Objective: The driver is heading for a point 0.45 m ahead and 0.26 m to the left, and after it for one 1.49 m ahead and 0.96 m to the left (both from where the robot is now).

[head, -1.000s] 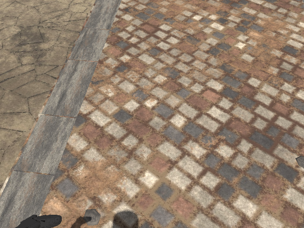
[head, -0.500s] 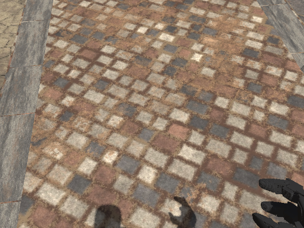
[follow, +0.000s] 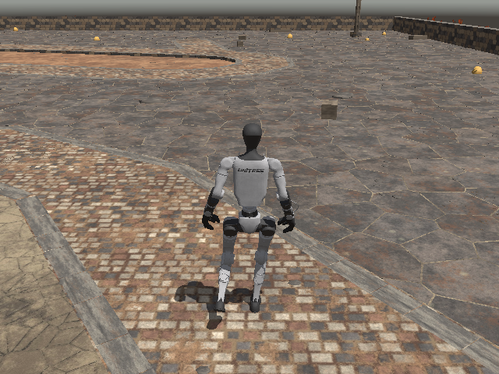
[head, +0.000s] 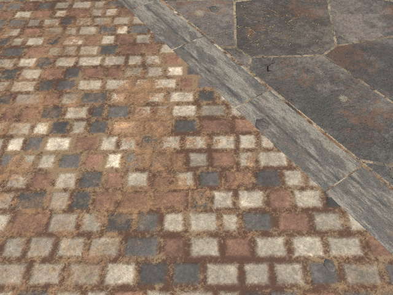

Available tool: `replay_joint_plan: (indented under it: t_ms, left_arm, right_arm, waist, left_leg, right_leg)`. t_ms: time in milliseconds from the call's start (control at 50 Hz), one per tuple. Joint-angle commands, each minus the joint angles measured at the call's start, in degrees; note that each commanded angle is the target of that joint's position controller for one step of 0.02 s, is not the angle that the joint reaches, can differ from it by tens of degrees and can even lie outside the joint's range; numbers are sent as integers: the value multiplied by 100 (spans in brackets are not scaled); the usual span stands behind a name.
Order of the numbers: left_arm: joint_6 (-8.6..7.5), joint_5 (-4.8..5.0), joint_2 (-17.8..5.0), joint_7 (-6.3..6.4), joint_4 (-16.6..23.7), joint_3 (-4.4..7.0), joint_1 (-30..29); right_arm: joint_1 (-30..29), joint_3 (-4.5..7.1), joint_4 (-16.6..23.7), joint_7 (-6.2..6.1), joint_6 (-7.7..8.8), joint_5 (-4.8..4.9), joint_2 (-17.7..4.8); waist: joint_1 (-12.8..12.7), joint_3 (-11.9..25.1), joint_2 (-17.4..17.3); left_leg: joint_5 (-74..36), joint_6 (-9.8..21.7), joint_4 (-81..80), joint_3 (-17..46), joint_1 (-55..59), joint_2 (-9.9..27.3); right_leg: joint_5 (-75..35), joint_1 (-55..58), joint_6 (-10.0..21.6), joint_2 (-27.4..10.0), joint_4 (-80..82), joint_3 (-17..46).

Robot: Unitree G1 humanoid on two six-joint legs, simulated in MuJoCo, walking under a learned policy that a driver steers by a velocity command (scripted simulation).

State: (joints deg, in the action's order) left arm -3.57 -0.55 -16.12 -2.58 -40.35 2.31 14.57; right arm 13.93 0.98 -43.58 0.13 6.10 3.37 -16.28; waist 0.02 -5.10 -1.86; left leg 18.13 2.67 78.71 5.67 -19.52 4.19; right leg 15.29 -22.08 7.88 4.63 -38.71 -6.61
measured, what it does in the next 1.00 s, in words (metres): walks ahead, turning left: left foot, then right foot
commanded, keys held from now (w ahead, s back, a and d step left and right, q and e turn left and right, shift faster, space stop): w+q+shift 1.00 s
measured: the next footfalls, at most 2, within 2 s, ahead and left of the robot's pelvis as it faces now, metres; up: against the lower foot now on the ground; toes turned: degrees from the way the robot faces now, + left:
left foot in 0.36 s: +0.53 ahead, +0.14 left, +0.00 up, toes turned +16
right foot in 0.78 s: +0.97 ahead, +0.12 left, +0.00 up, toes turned +47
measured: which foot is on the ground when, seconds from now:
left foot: up 0.00-0.34, down 0.36-0.78, up 0.80-1.00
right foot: down 0.00-0.34, up 0.36-0.76, down 0.78-1.00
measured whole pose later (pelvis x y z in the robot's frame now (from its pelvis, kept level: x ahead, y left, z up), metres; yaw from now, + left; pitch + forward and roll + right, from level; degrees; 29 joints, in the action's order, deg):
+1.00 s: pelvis +0.86 +0.21 +0.02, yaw +51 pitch +0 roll -4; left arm -5.7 0.1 -18.2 0.1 -43.1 5.2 22.1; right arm 10.3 3.9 -34.9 1.0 0.7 2.5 -20.2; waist -4.0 -1.9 -3.2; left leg 16.7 3.5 76.0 0.8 -39.8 4.4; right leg 16.6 -6.3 -1.0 1.5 -23.3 -4.6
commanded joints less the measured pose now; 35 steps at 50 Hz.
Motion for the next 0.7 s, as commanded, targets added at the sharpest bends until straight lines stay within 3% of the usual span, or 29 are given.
replay_joint_plan:
  t_ms: [20,40,80,160,240,280,300,320,340,360,380,400,420,440,460,480,500,540,560,600,620,640,700]
  left_arm:
    - [-354,-100,-499,22,225,185,50]
    - [-392,-42,-367,30,127,162,68]
    - [-452,-39,-466,90,-29,213,235]
    - [-489,-102,-450,247,-118,189,366]
    - [-406,-85,-649,379,-281,181,695]
    - [-252,-109,-951,486,-284,231,751]
    - [-148,-109,-1144,562,-263,279,686]
    - [-49,-91,-1330,628,-205,340,480]
    - [7,-82,-1449,623,-86,383,44]
    - [-25,-26,-1423,549,89,381,-580]
    - [-229,-34,-359,304,173,91,-793]
    - [-464,217,374,188,639,-154,-93]
    - [-694,282,-178,101,845,-172,-330]
    - [-774,323,-474,83,980,-85,-749]
    - [-757,253,-441,105,947,-81,-639]
    - [-689,86,-442,158,865,-79,-599]
    - [-607,10,-539,199,804,-34,-507]
    - [-475,-28,-651,308,807,12,-586]
    - [-445,-81,-581,344,953,-20,-945]
    - [-427,-114,-198,341,1272,-130,-1771]
    - [-429,-85,-38,322,1378,-160,-2015]
    - [-440,-12,-33,304,1440,-135,-2134]
    - [-480,243,-428,300,1464,83,-2096]
  right_arm:
    - [512,210,128,-13,-189,-3,-700]
    - [509,217,32,-13,-293,-1,-600]
    - [177,173,70,18,-366,-17,-416]
    - [-599,146,249,128,-254,-58,-340]
    - [-1131,116,456,372,-117,-70,-251]
    - [-1076,199,582,469,-102,-46,-427]
    - [-770,260,587,473,-150,-6,-538]
    - [-149,351,495,447,-254,20,-712]
    - [1027,526,239,392,-399,22,-1091]
    - [2598,710,-163,277,-529,-15,-1449]
    - [2866,594,-470,188,-604,-91,-1225]
    - [2002,464,-94,211,-412,-358,-1040]
    - [1708,409,176,221,-297,-406,-723]
    - [1530,393,270,245,-188,-394,-596]
    - [1054,418,385,280,-88,-356,-677]
    - [653,431,516,266,-22,-334,-731]
    - [433,430,616,219,-15,-324,-764]
    - [405,395,613,133,-20,-229,-641]
    - [497,374,579,70,-23,-179,-579]
    - [595,382,495,-58,-100,-114,-579]
    - [638,411,451,-92,-149,-98,-646]
    - [772,442,392,-103,-185,-91,-712]
    - [936,470,271,-134,-226,-16,-653]
  waist:
    - [128,377,286]
    - [142,250,243]
    - [25,-26,263]
    - [-208,-332,182]
    - [-346,-446,184]
    - [-162,-95,507]
    - [101,176,759]
    - [520,475,1050]
    - [1185,916,1132]
    - [1969,1334,857]
    - [1722,731,-1152]
    - [558,1113,-2322]
    - [705,1438,-1190]
    - [508,984,23]
    - [30,537,759]
    - [-166,346,942]
    - [-298,223,886]
    - [-324,52,739]
    - [-175,-85,649]
    - [177,-214,317]
    - [332,-149,104]
    - [487,33,-36]
    - [529,315,-361]
  left_leg:
    - [-594,31,-307,380,-1339,600]
    - [-748,22,-507,366,-1381,647]
    - [-1355,-72,-932,389,-1826,635]
    - [-2846,-134,-2487,-193,-2097,317]
    - [-3361,103,-3764,-959,-1938,-99]
    - [-3023,269,-4032,-1533,-1503,-564]
    - [-2701,331,-3964,-1716,-1135,-757]
    - [-2169,421,-3751,-1775,-514,-905]
    - [-1732,630,-3485,-1579,656,-908]
    - [-1708,926,-3706,-878,2464,-644]
    - [-1594,1179,-3772,-423,3099,-488]
    - [223,2294,-4723,2650,3788,288]
    - [1915,2373,-6146,4189,3724,790]
    - [2368,2009,-6718,4383,3016,796]
    - [2179,1946,-6780,4248,2062,758]
    - [1587,1935,-6723,3913,1365,486]
    - [969,1888,-6762,3424,879,220]
    - [138,1775,-6785,2680,280,-103]
    - [-262,1712,-6812,2326,-37,-259]
    - [-612,1437,-6725,1711,-633,-675]
    - [-614,1249,-6638,1553,-854,-817]
    - [-477,1124,-6596,1615,-924,-810]
    - [-171,901,-6024,2050,-15,-656]
  right_leg:
    - [543,990,410,-1735,2685,2435]
    - [197,893,187,-1544,2783,1872]
    - [-769,948,-86,-1471,3013,1173]
    - [-1912,1251,-445,-1121,3352,-96]
    - [-3599,2142,-812,-1234,3322,-639]
    - [-6155,2834,-955,-1332,2624,-772]
    - [-7382,3093,-989,-1446,2045,-806]
    - [-8486,3121,-964,-1605,1284,-774]
    - [-8919,2749,-890,-1713,37,-667]
    - [-7942,1624,-779,-1531,-1976,-508]
    - [-333,-289,-800,-252,-4894,-380]
    - [1994,-2494,-914,356,-6427,856]
    - [1389,-2807,-509,151,-6005,1572]
    - [879,-2583,-252,-107,-5102,1624]
    - [536,-2286,-287,-328,-4406,1660]
    - [391,-1916,-415,-482,-3960,1730]
    - [289,-1605,-572,-595,-3628,1747]
    - [227,-1339,-864,-799,-2667,1603]
    - [-12,-1206,-990,-816,-2014,1454]
    - [-1044,-633,-1185,-609,-618,1130]
    - [-1531,-200,-1236,-457,7,996]
    - [-1962,254,-1299,-287,344,922]
    - [-2067,558,-1359,-256,1067,1311]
